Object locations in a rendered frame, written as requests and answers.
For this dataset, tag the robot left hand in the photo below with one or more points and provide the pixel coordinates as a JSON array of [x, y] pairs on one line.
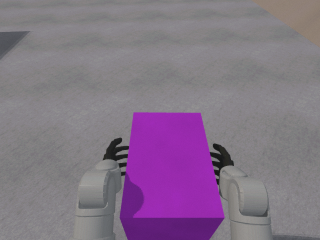
[[112, 150]]

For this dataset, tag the robot right forearm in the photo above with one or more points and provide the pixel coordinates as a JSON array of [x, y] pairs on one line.
[[248, 204]]

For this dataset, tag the carton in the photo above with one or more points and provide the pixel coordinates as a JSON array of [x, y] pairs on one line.
[[170, 190]]

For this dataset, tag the robot right hand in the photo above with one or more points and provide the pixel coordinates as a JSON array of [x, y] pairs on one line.
[[224, 159]]

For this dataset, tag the robot left forearm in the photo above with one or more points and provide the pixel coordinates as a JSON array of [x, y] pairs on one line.
[[96, 202]]

